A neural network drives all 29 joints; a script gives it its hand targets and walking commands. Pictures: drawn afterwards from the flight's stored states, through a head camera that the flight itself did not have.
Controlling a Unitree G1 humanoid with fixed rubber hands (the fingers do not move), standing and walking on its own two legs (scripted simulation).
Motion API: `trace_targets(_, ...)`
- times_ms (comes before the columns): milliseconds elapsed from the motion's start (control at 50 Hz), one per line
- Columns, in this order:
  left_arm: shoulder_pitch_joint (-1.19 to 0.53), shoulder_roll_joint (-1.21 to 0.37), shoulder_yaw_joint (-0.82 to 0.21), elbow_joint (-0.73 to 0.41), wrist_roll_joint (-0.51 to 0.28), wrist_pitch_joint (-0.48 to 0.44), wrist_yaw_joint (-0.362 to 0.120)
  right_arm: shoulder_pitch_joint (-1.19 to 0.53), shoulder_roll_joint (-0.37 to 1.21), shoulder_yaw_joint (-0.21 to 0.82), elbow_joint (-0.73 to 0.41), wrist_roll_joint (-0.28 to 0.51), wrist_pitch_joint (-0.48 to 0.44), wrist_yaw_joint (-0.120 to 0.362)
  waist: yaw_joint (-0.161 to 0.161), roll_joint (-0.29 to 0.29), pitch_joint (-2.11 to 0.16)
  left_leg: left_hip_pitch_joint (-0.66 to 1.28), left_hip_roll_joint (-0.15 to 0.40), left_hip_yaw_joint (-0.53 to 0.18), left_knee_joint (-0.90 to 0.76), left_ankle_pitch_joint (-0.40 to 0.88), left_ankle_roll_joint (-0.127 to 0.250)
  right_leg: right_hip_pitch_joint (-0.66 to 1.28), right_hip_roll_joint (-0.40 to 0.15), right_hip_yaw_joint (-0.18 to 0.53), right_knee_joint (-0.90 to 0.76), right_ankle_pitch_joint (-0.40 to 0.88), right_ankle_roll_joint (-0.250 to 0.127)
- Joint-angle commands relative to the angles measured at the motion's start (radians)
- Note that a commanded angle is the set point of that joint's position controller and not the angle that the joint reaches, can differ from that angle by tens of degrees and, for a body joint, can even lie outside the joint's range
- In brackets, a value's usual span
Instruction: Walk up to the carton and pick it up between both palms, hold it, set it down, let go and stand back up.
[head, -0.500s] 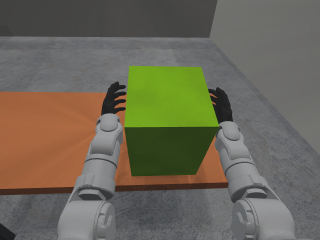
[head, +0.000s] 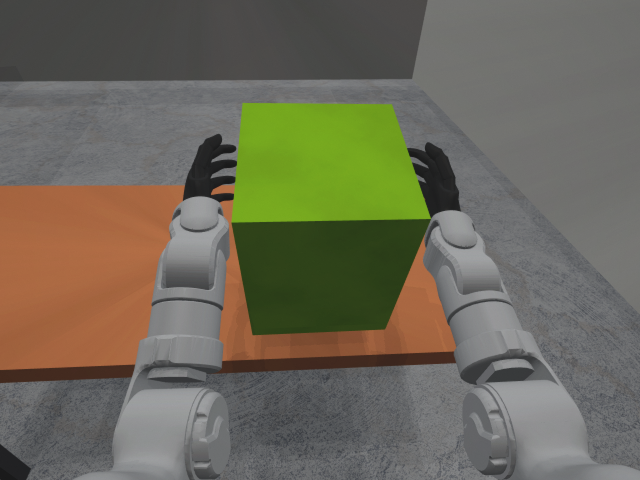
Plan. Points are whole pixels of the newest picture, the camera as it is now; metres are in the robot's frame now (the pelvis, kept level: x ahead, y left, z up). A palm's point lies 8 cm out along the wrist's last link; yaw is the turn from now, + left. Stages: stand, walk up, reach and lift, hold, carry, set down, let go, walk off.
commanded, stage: reach and lift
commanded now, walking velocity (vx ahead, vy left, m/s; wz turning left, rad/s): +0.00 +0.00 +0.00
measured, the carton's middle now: (319, 224) +0.43 +0.00 +0.14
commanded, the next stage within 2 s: hold in 0.70 s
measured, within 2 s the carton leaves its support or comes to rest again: neither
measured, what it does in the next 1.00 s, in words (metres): stands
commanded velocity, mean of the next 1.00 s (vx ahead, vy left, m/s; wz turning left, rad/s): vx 0.00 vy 0.00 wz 0.00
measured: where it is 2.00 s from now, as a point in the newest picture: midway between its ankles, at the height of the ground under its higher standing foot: outside the picture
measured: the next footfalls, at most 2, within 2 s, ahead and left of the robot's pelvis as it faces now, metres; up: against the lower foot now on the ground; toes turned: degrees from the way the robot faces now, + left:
none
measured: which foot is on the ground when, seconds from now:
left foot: down 0.00-1.00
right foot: down 0.00-1.00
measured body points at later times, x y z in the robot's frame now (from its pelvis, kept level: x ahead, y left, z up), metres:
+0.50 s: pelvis +0.01 +0.00 +0.00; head -0.02 +0.02 +0.45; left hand +0.42 +0.14 +0.20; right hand +0.41 -0.15 +0.20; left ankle +0.03 +0.07 -0.75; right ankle +0.03 -0.10 -0.75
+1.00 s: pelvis +0.02 +0.01 +0.00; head -0.02 +0.03 +0.45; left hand +0.40 +0.16 +0.20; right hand +0.41 -0.14 +0.20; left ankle +0.03 +0.07 -0.75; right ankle +0.03 -0.10 -0.75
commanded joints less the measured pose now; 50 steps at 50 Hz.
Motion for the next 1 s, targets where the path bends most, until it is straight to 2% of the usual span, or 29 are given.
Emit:
trace_targets(0, -0.335, -0.429, -0.031, 0.210, 0.120, 0.108, -0.258, -0.486, 0.377, 0.106, 0.172, -0.044, 0.056, 0.063, 0.006, -0.073, 0.085, 0.163, 0.030, -0.056, -0.157, -0.098, -0.019, 0.107, -0.033, 0.074, -0.151, -0.223, 0.061)
trace_targets(20, -0.338, -0.432, 0.001, 0.184, 0.131, 0.121, -0.278, -0.490, 0.372, 0.101, 0.141, -0.032, 0.057, 0.058, 0.005, -0.074, 0.109, 0.169, 0.028, -0.059, -0.169, -0.061, -0.024, 0.141, -0.027, 0.066, -0.153, -0.150, 0.066)
trace_targets(60, -0.395, -0.462, -0.005, 0.097, 0.122, 0.128, -0.302, -0.547, 0.382, 0.104, 0.060, -0.006, 0.046, 0.043, -0.029, -0.028, 0.079, 0.197, 0.028, -0.055, -0.161, 0.017, -0.038, 0.206, -0.014, 0.055, -0.142, -0.020, 0.060)
trace_targets(100, -0.448, -0.506, -0.070, -0.008, 0.086, 0.113, -0.308, -0.608, 0.421, 0.153, -0.057, 0.030, 0.023, 0.041, -0.046, 0.025, -0.037, 0.246, 0.017, -0.048, -0.125, 0.118, -0.056, 0.249, 0.001, 0.047, -0.116, 0.083, 0.057)
trace_targets(140, -0.533, -0.562, -0.195, -0.140, 0.026, 0.075, -0.296, -0.662, 0.485, 0.219, -0.163, 0.059, -0.014, 0.041, -0.066, 0.079, -0.177, 0.275, 0.010, -0.052, -0.080, 0.234, -0.075, 0.259, 0.008, 0.041, -0.084, 0.187, 0.043)
trace_targets(200, -0.651, -0.604, -0.387, -0.249, -0.069, 0.010, -0.251, -0.763, 0.532, 0.289, -0.333, 0.057, -0.062, 0.055, -0.077, 0.134, -0.381, 0.290, 0.010, -0.076, -0.030, 0.264, -0.088, 0.236, 0.016, 0.036, -0.045, 0.172, 0.028)
trace_targets(220, -0.689, -0.613, -0.437, -0.282, -0.095, -0.011, -0.231, -0.774, 0.537, 0.301, -0.347, 0.056, -0.068, 0.058, -0.089, 0.153, -0.424, 0.286, 0.014, -0.088, -0.017, 0.266, -0.090, 0.211, 0.011, 0.045, -0.035, 0.172, 0.025)
trace_targets(280, -0.737, -0.605, -0.505, -0.289, -0.130, -0.033, -0.180, -0.805, 0.558, 0.327, -0.365, 0.047, -0.062, 0.079, -0.062, 0.144, -0.504, 0.282, 0.029, -0.112, -0.022, 0.173, -0.076, 0.147, 0.010, 0.051, -0.023, 0.069, 0.025)
trace_targets(320, -0.708, -0.571, -0.481, -0.242, -0.125, -0.024, -0.159, -0.777, 0.561, 0.329, -0.302, 0.048, -0.039, 0.086, -0.032, 0.098, -0.460, 0.237, 0.036, -0.115, -0.043, 0.086, -0.054, 0.100, -0.002, 0.055, -0.034, 0.005, 0.030)
trace_targets(340, -0.690, -0.570, -0.460, -0.205, -0.111, -0.009, -0.157, -0.773, 0.565, 0.330, -0.279, 0.047, -0.029, 0.088, -0.013, 0.079, -0.433, 0.208, 0.035, -0.110, -0.056, 0.057, -0.041, 0.104, -0.005, 0.061, -0.038, -0.017, 0.034)
trace_targets(380, -0.633, -0.546, -0.379, -0.141, -0.074, 0.024, -0.171, -0.737, 0.543, 0.305, -0.197, 0.048, -0.003, 0.086, 0.003, 0.039, -0.341, 0.169, 0.033, -0.107, -0.080, 0.024, -0.021, 0.114, -0.013, 0.064, -0.053, -0.024, 0.045)
trace_targets(440, -0.484, -0.494, -0.215, -0.027, 0.017, 0.084, -0.220, -0.638, 0.490, 0.281, -0.063, 0.044, 0.025, 0.066, 0.018, -0.042, -0.190, 0.183, 0.023, -0.075, -0.110, 0.065, -0.008, 0.211, -0.013, 0.064, -0.067, 0.098, 0.074)
trace_targets(480, -0.383, -0.470, -0.130, 0.002, 0.074, 0.120, -0.260, -0.555, 0.448, 0.280, -0.033, 0.051, 0.036, 0.047, 0.003, -0.039, -0.107, 0.193, 0.014, -0.063, -0.116, 0.138, -0.022, 0.293, -0.017, 0.067, -0.064, 0.233, 0.088)
trace_targets(500, -0.357, -0.471, -0.116, -0.016, 0.081, 0.139, -0.278, -0.549, 0.431, 0.281, -0.060, 0.067, 0.037, 0.037, 0.002, -0.029, -0.107, 0.199, 0.011, -0.069, -0.115, 0.159, -0.025, 0.325, -0.020, 0.071, -0.063, 0.267, 0.086)
trace_targets(540, -0.339, -0.474, -0.131, -0.109, 0.078, 0.156, -0.301, -0.532, 0.433, 0.310, -0.120, 0.102, 0.036, 0.021, -0.018, -0.012, -0.112, 0.228, 0.007, -0.064, -0.102, 0.261, -0.047, 0.357, -0.002, 0.062, -0.062, 0.365, 0.082)
trace_targets(560, -0.347, -0.481, -0.168, -0.156, 0.065, 0.161, -0.305, -0.544, 0.435, 0.334, -0.160, 0.122, 0.033, 0.017, -0.032, -0.005, -0.152, 0.261, 0.006, -0.064, -0.081, 0.330, -0.057, 0.369, 0.005, 0.056, -0.051, 0.413, 0.081)
trace_targets(580, -0.374, -0.500, -0.215, -0.219, 0.043, 0.160, -0.306, -0.546, 0.446, 0.347, -0.202, 0.131, 0.030, 0.012, -0.050, 0.039, -0.183, 0.286, 0.004, -0.066, -0.062, 0.385, -0.075, 0.363, 0.011, 0.055, -0.049, 0.433, 0.073)
trace_targets(620, -0.424, -0.534, -0.325, -0.344, -0.006, 0.145, -0.298, -0.581, 0.476, 0.403, -0.335, 0.173, 0.014, 0.010, -0.074, 0.076, -0.262, 0.340, 0.005, -0.084, -0.025, 0.469, -0.096, 0.336, 0.024, 0.042, -0.043, 0.449, 0.061)
trace_targets(660, -0.468, -0.563, -0.426, -0.427, -0.049, 0.128, -0.279, -0.611, 0.499, 0.447, -0.414, 0.178, 0.008, 0.009, -0.087, 0.112, -0.337, 0.355, 0.008, -0.099, 0.009, 0.509, -0.106, 0.310, 0.025, 0.043, -0.033, 0.439, 0.046)
trace_targets(680, -0.500, -0.563, -0.469, -0.461, -0.076, 0.115, -0.266, -0.627, 0.510, 0.460, -0.448, 0.180, 0.006, 0.010, -0.073, 0.113, -0.376, 0.362, 0.008, -0.105, 0.020, 0.501, -0.104, 0.305, 0.026, 0.045, -0.028, 0.411, 0.043)
trace_targets(700, -0.520, -0.562, -0.501, -0.489, -0.096, 0.102, -0.253, -0.634, 0.518, 0.473, -0.492, 0.188, 0.003, 0.011, -0.082, 0.124, -0.393, 0.355, 0.011, -0.108, 0.030, 0.516, -0.105, 0.282, 0.025, 0.049, -0.021, 0.424, 0.044)
trace_targets(740, -0.552, -0.546, -0.557, -0.514, -0.132, 0.083, -0.230, -0.654, 0.508, 0.487, -0.549, 0.184, 0.008, 0.012, -0.081, 0.122, -0.428, 0.353, 0.018, -0.129, 0.040, 0.506, -0.099, 0.249, 0.024, 0.049, -0.009, 0.378, 0.043)
trace_targets(820, -0.539, -0.528, -0.528, -0.458, -0.105, 0.087, -0.216, -0.593, 0.512, 0.458, -0.442, 0.177, 0.047, 0.022, -0.082, 0.122, -0.346, 0.339, 0.025, -0.127, 0.019, 0.344, -0.092, 0.171, 0.014, 0.054, -0.028, 0.217, 0.040)
trace_targets(840, -0.514, -0.526, -0.502, -0.414, -0.090, 0.100, -0.218, -0.581, 0.498, 0.443, -0.403, 0.170, 0.058, 0.025, -0.085, 0.120, -0.295, 0.317, 0.027, -0.134, 0.004, 0.329, -0.085, 0.161, 0.009, 0.056, -0.035, 0.192, 0.037)
trace_targets(880, -0.459, -0.510, -0.436, -0.356, -0.058, 0.130, -0.230, -0.551, 0.475, 0.428, -0.348, 0.163, 0.079, 0.031, -0.059, 0.077, -0.253, 0.313, 0.030, -0.132, -0.029, 0.282, -0.070, 0.177, 0.014, 0.052, -0.052, 0.155, 0.040)
trace_targets(900, -0.424, -0.501, -0.401, -0.325, -0.034, 0.146, -0.239, -0.521, 0.463, 0.419, -0.313, 0.151, 0.088, 0.031, -0.064, 0.062, -0.213, 0.301, 0.027, -0.119, -0.042, 0.260, -0.067, 0.188, 0.011, 0.053, -0.058, 0.154, 0.044)
trace_targets(920, -0.406, -0.512, -0.373, -0.301, -0.026, 0.161, -0.251, -0.523, 0.458, 0.407, -0.294, 0.150, 0.093, 0.031, -0.054, 0.034, -0.201, 0.299, 0.031, -0.123, -0.053, 0.266, -0.062, 0.208, 0.013, 0.051, -0.061, 0.167, 0.044)
trace_targets(980, -0.363, -0.507, -0.299, -0.272, 0.018, 0.202, -0.283, -0.511, 0.439, 0.390, -0.270, 0.152, 0.093, 0.029, -0.045, 0.023, -0.135, 0.311, 0.032, -0.100, -0.071, 0.306, -0.073, 0.244, 0.021, 0.044, -0.073, 0.185, 0.048)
